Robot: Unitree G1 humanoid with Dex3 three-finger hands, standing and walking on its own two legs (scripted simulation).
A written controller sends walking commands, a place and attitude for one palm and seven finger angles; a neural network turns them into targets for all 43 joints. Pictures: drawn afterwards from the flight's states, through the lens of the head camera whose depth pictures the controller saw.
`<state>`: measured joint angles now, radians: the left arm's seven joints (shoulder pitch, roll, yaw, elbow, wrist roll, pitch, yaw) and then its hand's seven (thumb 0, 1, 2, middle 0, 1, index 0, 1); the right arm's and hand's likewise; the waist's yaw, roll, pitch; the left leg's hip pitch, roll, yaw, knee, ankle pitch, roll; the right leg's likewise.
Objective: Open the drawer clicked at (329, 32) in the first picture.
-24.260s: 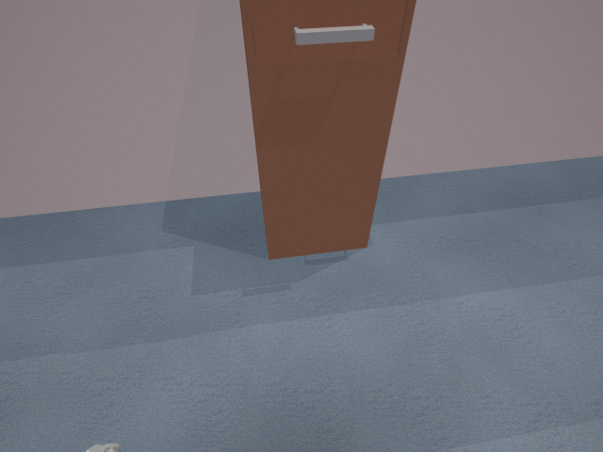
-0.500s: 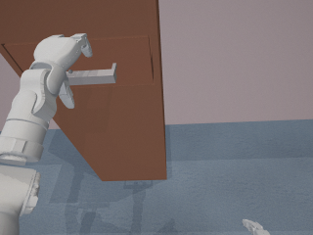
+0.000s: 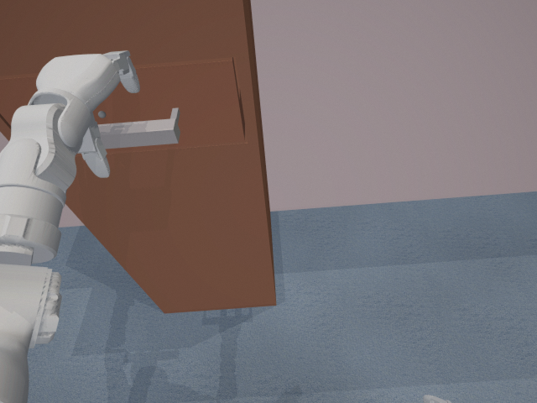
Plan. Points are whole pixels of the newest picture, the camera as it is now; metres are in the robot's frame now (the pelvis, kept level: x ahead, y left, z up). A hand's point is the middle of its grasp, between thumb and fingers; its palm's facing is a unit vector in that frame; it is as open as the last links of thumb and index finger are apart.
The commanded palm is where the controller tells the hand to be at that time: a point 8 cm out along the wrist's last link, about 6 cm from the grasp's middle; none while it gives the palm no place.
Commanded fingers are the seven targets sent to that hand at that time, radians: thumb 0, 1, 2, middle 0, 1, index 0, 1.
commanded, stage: move the hooked fingers above the handle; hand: left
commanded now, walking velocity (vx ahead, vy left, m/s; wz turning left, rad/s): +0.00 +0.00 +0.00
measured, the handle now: (119, 126) +0.50 +0.25 +0.15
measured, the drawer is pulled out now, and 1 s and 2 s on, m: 0.00 0.00 0.00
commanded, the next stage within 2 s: lower the fingers behind the handle in 0.56 s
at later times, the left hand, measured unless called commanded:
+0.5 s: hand (98, 112) +0.46 +0.24 +0.21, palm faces +0.02 +0.00 -1.00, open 13.8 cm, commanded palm +0.43 +0.26 +0.28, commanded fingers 0.00 -0.50 0.30 -0.30 -1.20 -0.30 -1.20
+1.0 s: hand (103, 130) +0.45 +0.25 +0.18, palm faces -0.02 +0.00 -1.00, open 13.8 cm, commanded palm +0.43 +0.26 +0.25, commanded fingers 0.00 -0.50 0.30 -0.30 -1.20 -0.30 -1.20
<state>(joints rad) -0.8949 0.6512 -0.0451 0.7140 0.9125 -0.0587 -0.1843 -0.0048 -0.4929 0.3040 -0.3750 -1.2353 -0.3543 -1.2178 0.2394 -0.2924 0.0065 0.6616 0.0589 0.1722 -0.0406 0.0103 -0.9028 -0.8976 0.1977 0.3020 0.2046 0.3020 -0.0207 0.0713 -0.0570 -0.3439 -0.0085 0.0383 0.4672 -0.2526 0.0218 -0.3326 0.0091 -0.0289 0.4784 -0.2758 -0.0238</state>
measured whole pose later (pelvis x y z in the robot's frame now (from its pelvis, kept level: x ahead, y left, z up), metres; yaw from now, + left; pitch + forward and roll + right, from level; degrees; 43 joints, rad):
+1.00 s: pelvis +0.00 +0.01 +0.00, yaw +0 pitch +8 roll +0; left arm -0.84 0.63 -0.07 0.65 0.92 -0.05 -0.19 0.00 -0.49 0.30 -0.32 -1.20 -0.32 -1.20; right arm 0.23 -0.29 0.00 0.65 0.05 0.16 -0.04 0.01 -0.90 -0.90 0.20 0.30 0.21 0.30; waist -0.01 0.06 -0.06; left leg -0.35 -0.02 0.03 0.48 -0.26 0.03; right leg -0.33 0.00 -0.03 0.49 -0.29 -0.02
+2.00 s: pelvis +0.00 +0.01 -0.01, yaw -1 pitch +10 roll +0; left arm -0.72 0.59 -0.02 0.71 0.97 -0.07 0.00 0.00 -0.49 0.30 -0.32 -1.20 -0.32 -1.20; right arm 0.27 -0.27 -0.03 0.67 0.04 0.17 -0.04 0.01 -0.90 -0.90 0.20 0.30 0.21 0.30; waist -0.02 0.06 -0.08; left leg -0.43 0.00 0.05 0.55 -0.29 0.03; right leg -0.41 0.01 -0.01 0.55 -0.30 -0.02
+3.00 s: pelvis +0.00 +0.00 -0.01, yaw +0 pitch +9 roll +0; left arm -0.75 0.60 -0.04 0.74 0.97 -0.07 -0.03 0.00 0.62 0.78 -0.39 -1.33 -0.39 -1.33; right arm 0.25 -0.28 -0.03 0.67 0.05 0.16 -0.06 0.01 -0.90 -0.90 0.20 0.30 0.21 0.30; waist -0.02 0.06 -0.08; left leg -0.42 0.00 0.04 0.55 -0.30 0.02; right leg -0.40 0.02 -0.03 0.54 -0.31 -0.03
